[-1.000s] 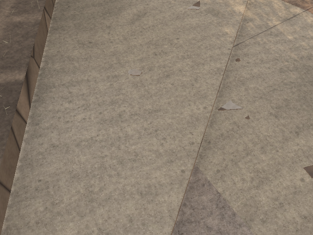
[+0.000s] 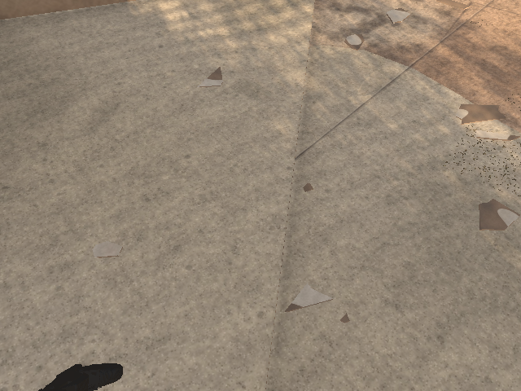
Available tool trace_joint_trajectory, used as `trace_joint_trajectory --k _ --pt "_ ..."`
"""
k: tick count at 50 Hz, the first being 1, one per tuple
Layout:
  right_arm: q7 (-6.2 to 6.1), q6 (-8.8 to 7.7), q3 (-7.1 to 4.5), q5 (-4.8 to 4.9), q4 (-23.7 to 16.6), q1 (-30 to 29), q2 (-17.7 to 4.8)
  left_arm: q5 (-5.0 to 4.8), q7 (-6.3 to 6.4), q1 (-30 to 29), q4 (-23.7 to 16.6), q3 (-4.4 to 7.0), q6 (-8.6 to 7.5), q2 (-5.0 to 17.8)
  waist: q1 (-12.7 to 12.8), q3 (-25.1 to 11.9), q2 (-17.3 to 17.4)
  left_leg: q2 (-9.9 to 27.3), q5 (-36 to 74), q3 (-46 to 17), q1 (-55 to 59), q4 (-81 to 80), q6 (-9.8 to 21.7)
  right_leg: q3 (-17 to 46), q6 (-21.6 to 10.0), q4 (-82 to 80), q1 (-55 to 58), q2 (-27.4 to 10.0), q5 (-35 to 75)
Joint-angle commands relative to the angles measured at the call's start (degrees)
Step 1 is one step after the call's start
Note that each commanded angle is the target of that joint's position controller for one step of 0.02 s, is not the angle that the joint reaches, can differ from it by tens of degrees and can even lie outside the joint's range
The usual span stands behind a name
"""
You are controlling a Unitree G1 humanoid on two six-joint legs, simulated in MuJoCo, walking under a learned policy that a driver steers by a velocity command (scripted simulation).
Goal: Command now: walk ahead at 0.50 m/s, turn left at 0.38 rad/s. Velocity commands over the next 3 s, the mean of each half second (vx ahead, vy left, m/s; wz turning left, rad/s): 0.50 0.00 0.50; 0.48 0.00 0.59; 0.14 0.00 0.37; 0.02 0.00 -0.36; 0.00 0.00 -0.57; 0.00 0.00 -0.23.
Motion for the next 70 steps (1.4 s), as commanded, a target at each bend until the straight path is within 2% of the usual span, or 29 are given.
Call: trace_joint_trajectory --k 1,5,7,9,10,11,13,16,20,26,29,30,31,32,33,34,36,38,43,47,54,55,56,57,58,60,62,66,70 --pt "-0.92 -0.66 -2.31 0.69 -4.4 -2.74 -9.58 -0.55 -0.74 -4.09 -3.43 0.31 -0.75 2.54 2.06 -0.16 5.84 13.64 -1.79 -13.46 -6.88 -3.79 6.73 -0.09 1.65 -6.55 7.62 1.82 4.8" --pt "-1.79 0.18 -2.74 0.13 -5.13 -1.78 -9.12 -1.43 -1.4 -4.29 -3.24 0.71 -1.5 3.99 2.19 -0.08 5.63 13.91 -8.7 -19.19 -4.73 5.55 5.44 1.93 0.47 -13.47 10.66 0.28 2.01" --pt "-1.71 1.04 -2.25 -0.74 -5.33 -0.8 -6.84 -1.35 -1.31 3.73 -0.17 1.78 -2.0 4.8 5.41 -3.47 3.91 9.89 -11.39 -17.26 -8.36 16.9 3.14 -1.87 -1.11 -17.19 22.5 1.17 1.34" --pt "-0.88 0.95 0.2 -1.71 -6.41 0.22 1.42 0.82 -0.91 21.55 3.45 2.9 -2.11 8.41 11.55 -12.05 -7.87 2.36 -28.24 -8.62 -33.37 55.0 -1.9 11.63 -4.89 -6.72 48.83 -13.28 10.14" --pt "-0.84 -0.02 0.32 0.91 -8.42 9.59 -0.07 1.33 -1.17 22.17 3.88 3.61 -1.96 13.66 6.35 -16.04 -16.02 2.59 -26.84 -7.75 -42.67 66.83 -3.11 29.81 -14.97 -10.25 52.06 -24.07 9.72" --pt "-0.95 0.07 -0.22 3.11 -9.24 6.51 -3.92 0.25 -1.2 21.25 5.56 4.21 -1.61 12.78 7.18 -14.49 -12.24 6.33 -18.72 -6.28 -50.08 73.39 -4.05 36.54 -19.46 -17.35 49.51 -25.7 -13.03" --pt "-1.22 1.11 -1.16 1.4 -11.22 -6.58 -6.59 0.57 -0.74 12.64 3.64 0.91 -1.18 3.51 8.24 -4.26 -1.39 8.58 -9.6 -6.46 -50.41 76.4 -4.35 22.32 -15.04 -21.59 35.85 -17.58 -17.46" --pt "-0.17 2.72 -0.82 0.92 -13.2 -6.37 -3.89 0.61 -0.47 9.48 5.17 -0.05 -1.46 1.73 3.81 1.11 -5.06 11.29 -6.61 -7.89 -44.65 70.3 -5.04 8.2 -11.57 -24.07 22.67 -12.14 -5.17" --pt "0.9 3.1 0.37 -0.12 -17.15 -11.37 -1.72 1.39 1.05 13.92 7.08 0.5 -1.29 4.61 4.77 0.76 -2.48 11.7 -1.5 -4.59 -45.28 59.65 -5.9 -1.33 -11.89 -25.87 22.98 -11.43 7.58" --pt "3.28 2.81 1.76 0.32 -22.38 -22.93 -0.2 -0.35 1.68 19.12 7.5 1.51 0.22 9.46 8.64 1.17 -2.18 10.8 -1.32 3.68 -40.13 37.62 -2.68 -8.95 -10.34 -25.89 31.14 -13.28 14.01" --pt "3.74 3.24 0.14 0.17 -22.97 -20.48 -3.49 -0.52 1.49 19.56 6.89 1.93 1.08 11.86 5.04 -3.35 -6.38 3.24 -7.16 10.68 -24.44 30.76 0.72 -14.0 -8.62 -15.67 32.26 -12.9 45.56" --pt "3.8 3.4 -1.14 0.4 -21.43 -13.78 -5.62 -0.62 1.61 19.06 6.71 1.98 1.25 12.5 0.61 -7.03 -6.7 0.22 -4.58 11.86 -13.84 25.73 2.58 -15.79 -7.64 -6.3 31.09 -12.0 52.9" --pt "3.17 3.6 -3.43 0.47 -18.71 -4.06 -10.24 -0.42 1.75 18.92 5.86 1.76 0.74 12.14 -4.0 -11.67 -5.19 -0.8 -0.78 7.9 3.04 20.77 4.95 -16.25 -5.55 6.4 22.71 -9.54 46.35" --pt "1.94 3.6 -5.67 0.26 -17.88 1.47 -19.4 1.45 1.3 19.31 1.3 -0.01 -0.6 6.46 -3.24 -16.67 11.3 15.78 -8.41 -24.85 23.97 12.75 14.13 -15.22 -0.95 32.42 -3.4 -1.24 1.26" --pt "1.51 3.03 -4.94 -0.81 -18.81 2.7 -19.42 1.23 0.03 17.26 0.1 -0.24 -3.57 7.11 -2.61 -27.51 14.17 24.37 -12.72 -53.13 27.75 -0.89 19.26 0.2 -1.74 42.82 -11.19 5.34 -27.5" --pt "1.91 2.19 -3.35 -1.49 -18.14 0.47 -14.95 -1.41 -0.76 12.04 -0.99 1.19 -4.45 10.23 -2.7 -19.62 8.82 23.4 -13.68 -45.61 23.51 -2.12 15.71 2.97 -2.39 45.49 -17.74 2.89 -23.53" --pt "2.06 1.45 -2.09 -0.81 -17.62 -5.26 -10.61 -0.48 0.07 9.88 -2.06 0.4 -4.33 7.38 2.24 -7.18 2.72 18.7 -5.47 -30.0 5.34 -2.2 11.83 0.08 -3.14 37.41 -15.15 -1.61 -17.3" --pt "2.33 1.02 -1.44 -1.45 -18.77 -10.33 -8.3 0.06 0.59 12.91 -1.91 1.08 -2.34 7.72 7.2 -4.49 5.59 14.37 1.13 -21.2 -6.35 -4.5 10.25 0.23 -3.0 32.21 -6.44 -3.61 -14.96" --pt "0.9 0.75 -1.88 -0.46 -16.99 -6.2 -9.75 1.64 0.89 6.6 -4.53 0.56 -0.52 5.63 6.34 -2.26 3.62 11.05 6.85 -14.76 -8.95 -7.61 10.12 -2.39 0.2 20.56 -8.07 -1.5 -4.99" --pt "-0.13 1.45 -2.32 -0.24 -15.96 -3.18 -11.09 0.98 0.17 -2.48 -7.0 -0.46 -1.27 3.68 3.16 -1.16 6.4 9.17 13.64 -12.54 -7.93 -4.45 7.37 -2.95 1.03 1.59 -3.01 2.78 4.66" --pt "-1.76 4.31 -2.99 0.54 -16.62 -4.01 -11.49 0.67 -1.09 -0.63 -8.43 1.23 -1.93 7.99 5.07 -5.44 10.32 9.75 21.6 -22.07 1.53 11.56 2.59 -0.9 -1.81 -12.75 7.28 6.29 0.85" --pt "-1.69 4.19 -2.59 0.52 -17.61 -5.62 -10.3 1.41 -0.77 3.07 -8.01 1.69 -2.29 9.17 7.18 -8.15 9.4 6.55 22.47 -20.48 0.07 18.15 0.37 -1.13 -3.77 -16.34 14.94 4.15 7.79" --pt "-1.49 3.83 -1.35 -0.71 -19.65 -5.91 -6.88 2.89 -0.23 9.77 -7.97 2.47 -2.38 13.2 9.04 -17.0 2.26 2.9 8.53 -16.39 -8.4 33.79 -2.44 7.85 -8.51 -11.55 31.78 -7.73 26.53" --pt "-1.06 3.68 -0.42 -0.71 -18.76 7.69 -4.34 3.53 -0.11 11.19 -7.6 2.39 -1.4 14.21 3.45 -25.92 -14.91 -4.49 -32.74 -11.61 -24.52 49.68 -6.08 27.33 -20.59 -9.07 49.98 -23.76 43.8" --pt "-0.79 3.9 -1.52 -0.28 -16.58 10.84 -11.73 1.38 -0.22 10.55 -7.9 2.22 -0.45 11.26 3.74 -27.74 -12.06 1.08 -28.35 -11.87 -27.72 58.14 -7.73 32.54 -22.05 -11.05 47.59 -24.55 28.12" --pt "-1.32 5.73 -2.5 -0.14 -17.43 -1.09 -14.07 1.22 0.39 6.39 -9.12 0.08 1.16 5.52 6.33 -15.12 -2.43 3.71 -20.09 -7.97 -30.54 59.53 -10.09 17.76 -17.42 -13.89 34.87 -16.03 15.86" --pt "-1.51 7.1 -2.09 -0.37 -18.46 -3.88 -11.34 1.65 0.44 3.79 -8.29 -0.44 1.97 5.77 4.31 -8.26 -3.16 5.07 -17.39 -6.85 -25.75 55.39 -10.33 10.53 -15.93 -17.25 21.97 -11.02 13.75" --pt "-1.51 6.9 0.01 -1.29 -18.06 -3.39 -5.78 1.65 -0.03 1.65 -6.28 -0.19 1.81 6.67 2.84 -9.39 -5.34 5.42 -14.3 -2.61 -15.64 37.52 -10.07 2.08 -16.37 -18.63 16.8 -7.99 21.32" --pt "-0.77 7.05 0.2 -1.14 -18.43 -7.11 -7.2 0.59 -0.18 3.39 -4.81 0.27 3.01 8.88 4.93 -10.64 -6.74 5.98 -8.05 -1.18 -9.37 24.27 -8.71 3.05 -16.7 -18.92 17.47 -9.39 8.71"
Next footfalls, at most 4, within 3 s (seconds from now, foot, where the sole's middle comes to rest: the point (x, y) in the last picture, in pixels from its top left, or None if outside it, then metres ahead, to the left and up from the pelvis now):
0.16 right None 0.22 -0.16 -0.82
0.62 left None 0.42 0.18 -0.78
1.12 right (184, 313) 0.72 0.16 -0.78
1.48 left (122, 384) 0.54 0.32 -0.78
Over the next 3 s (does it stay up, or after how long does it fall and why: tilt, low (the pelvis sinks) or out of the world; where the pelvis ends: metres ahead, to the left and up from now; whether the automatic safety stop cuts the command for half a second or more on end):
stays up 0.58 0.16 -0.01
